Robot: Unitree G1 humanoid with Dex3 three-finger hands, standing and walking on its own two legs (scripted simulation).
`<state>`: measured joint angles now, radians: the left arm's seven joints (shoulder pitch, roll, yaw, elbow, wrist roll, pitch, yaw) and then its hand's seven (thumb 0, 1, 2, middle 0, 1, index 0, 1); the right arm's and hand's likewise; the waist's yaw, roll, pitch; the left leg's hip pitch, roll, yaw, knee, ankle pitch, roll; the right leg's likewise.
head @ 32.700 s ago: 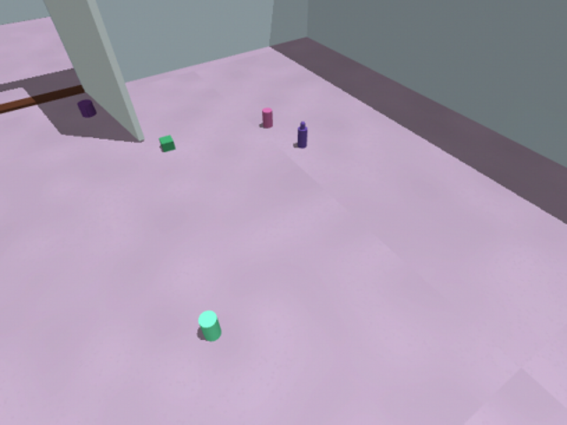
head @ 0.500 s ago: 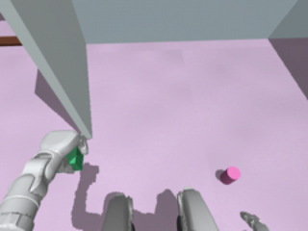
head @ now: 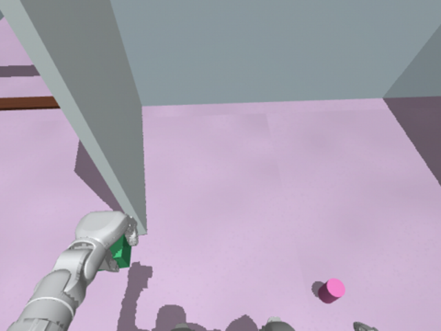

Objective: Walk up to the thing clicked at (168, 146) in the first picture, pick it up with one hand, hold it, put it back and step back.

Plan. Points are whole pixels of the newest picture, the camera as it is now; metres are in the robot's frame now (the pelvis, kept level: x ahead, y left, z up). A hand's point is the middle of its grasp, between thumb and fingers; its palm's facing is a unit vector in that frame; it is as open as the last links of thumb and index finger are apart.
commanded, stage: lift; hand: left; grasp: from above
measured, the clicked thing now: (110, 246) +0.34 +0.25 -0.10
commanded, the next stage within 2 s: hold in 0.10 s
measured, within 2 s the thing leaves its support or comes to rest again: neither
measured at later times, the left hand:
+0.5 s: hand (103, 234) +0.33 +0.23 -0.01, palm faces -0.46 -0.02 -0.89, open 7.3 cm
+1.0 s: hand (107, 243) +0.30 +0.21 +0.01, palm faces -0.46 -0.02 -0.89, open 7.3 cm
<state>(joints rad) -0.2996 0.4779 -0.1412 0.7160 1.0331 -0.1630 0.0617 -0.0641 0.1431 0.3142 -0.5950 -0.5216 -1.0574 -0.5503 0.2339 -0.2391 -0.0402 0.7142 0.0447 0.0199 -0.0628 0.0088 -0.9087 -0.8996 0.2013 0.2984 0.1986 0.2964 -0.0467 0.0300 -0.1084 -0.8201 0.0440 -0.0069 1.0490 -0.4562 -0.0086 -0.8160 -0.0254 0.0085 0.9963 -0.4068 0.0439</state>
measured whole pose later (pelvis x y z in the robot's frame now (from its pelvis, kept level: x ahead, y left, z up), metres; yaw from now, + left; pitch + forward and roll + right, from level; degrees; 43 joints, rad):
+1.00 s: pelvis +0.01 -0.01 +0.04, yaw -1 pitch +5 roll +0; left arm -0.20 0.46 -0.15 0.58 1.00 -0.18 -0.07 -0.06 0.14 0.31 -0.60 -0.52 -1.08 -0.54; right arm 0.20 -0.25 -0.04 0.68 0.05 0.08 -0.08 0.01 -0.91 -0.90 0.20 0.30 0.20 0.30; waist -0.01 0.05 -0.06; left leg -0.48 0.04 0.02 0.74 -0.34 -0.02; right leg -0.51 -0.03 0.03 0.73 -0.31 0.03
